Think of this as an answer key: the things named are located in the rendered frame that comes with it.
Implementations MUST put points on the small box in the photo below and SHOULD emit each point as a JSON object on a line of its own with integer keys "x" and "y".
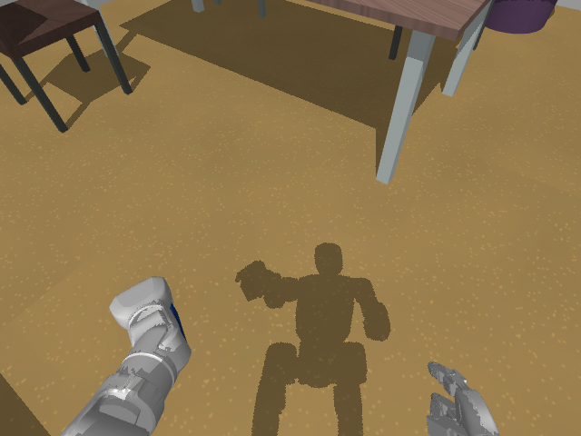
{"x": 175, "y": 313}

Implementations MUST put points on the right robot hand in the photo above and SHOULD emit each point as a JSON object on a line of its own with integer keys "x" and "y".
{"x": 467, "y": 416}

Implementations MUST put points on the left robot hand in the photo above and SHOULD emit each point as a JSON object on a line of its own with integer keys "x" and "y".
{"x": 153, "y": 289}

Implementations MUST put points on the table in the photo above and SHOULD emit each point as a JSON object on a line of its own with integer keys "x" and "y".
{"x": 428, "y": 19}

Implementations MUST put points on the left robot arm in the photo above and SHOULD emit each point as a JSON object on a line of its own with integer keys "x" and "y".
{"x": 130, "y": 402}

